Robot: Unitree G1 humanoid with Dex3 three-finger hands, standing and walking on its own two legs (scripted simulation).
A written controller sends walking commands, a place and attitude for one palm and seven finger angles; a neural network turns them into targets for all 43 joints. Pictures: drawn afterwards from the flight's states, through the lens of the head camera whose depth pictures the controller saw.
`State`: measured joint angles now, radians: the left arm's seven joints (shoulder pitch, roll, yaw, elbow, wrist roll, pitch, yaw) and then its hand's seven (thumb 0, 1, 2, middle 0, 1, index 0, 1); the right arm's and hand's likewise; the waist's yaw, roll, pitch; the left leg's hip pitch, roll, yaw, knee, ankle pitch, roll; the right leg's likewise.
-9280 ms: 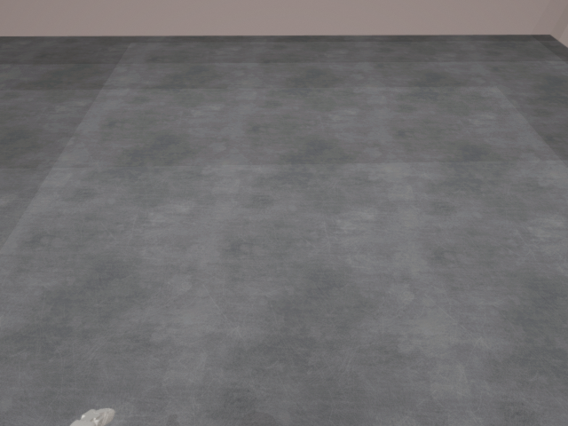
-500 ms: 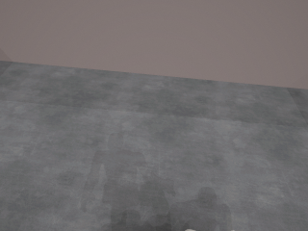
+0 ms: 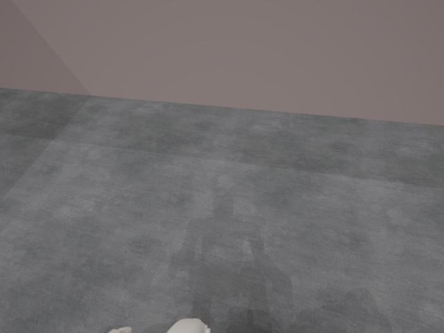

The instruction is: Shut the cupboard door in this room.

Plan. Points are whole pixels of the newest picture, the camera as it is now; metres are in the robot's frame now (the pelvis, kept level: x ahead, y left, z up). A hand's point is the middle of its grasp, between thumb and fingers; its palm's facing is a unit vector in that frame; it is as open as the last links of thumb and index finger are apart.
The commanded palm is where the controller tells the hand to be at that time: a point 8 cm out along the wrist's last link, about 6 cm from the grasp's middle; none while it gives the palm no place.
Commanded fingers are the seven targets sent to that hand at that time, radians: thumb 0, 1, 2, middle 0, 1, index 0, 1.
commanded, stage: turn or walk to find it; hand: left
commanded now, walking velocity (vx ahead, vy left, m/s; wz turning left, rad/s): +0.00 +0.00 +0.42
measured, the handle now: out of the picture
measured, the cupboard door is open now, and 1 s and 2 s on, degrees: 97 97 97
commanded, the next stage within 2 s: none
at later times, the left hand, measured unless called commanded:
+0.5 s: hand out of the picture -0.01 +0.27 -0.17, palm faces +0.24 -0.94 -0.25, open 7.4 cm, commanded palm none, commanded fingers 0.00 0.90 0.90 -0.20 -0.30 -0.20 -0.30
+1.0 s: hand out of the picture -0.03 +0.19 -0.15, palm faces +0.42 -0.87 -0.26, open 7.4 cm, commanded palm none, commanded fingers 0.00 0.90 0.90 -0.20 -0.30 -0.20 -0.30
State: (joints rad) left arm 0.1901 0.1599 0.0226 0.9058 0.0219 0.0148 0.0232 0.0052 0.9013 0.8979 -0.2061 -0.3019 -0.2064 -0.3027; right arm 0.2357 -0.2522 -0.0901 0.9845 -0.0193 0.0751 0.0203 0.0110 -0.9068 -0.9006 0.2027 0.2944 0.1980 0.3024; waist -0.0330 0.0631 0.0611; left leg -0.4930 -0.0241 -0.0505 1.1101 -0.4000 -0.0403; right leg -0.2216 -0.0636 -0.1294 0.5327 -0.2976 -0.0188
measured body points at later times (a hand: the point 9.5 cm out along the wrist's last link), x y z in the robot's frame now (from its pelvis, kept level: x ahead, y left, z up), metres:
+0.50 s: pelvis -0.01 +0.05 +0.00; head +0.02 +0.07 +0.45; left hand -0.02 +0.32 -0.15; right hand +0.13 -0.17 -0.13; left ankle -0.04 +0.15 -0.74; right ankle -0.01 -0.11 -0.66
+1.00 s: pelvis -0.02 +0.00 +0.00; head +0.02 -0.02 +0.45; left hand -0.06 +0.24 -0.13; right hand +0.12 -0.23 -0.16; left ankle -0.11 +0.13 -0.66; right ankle +0.02 -0.09 -0.74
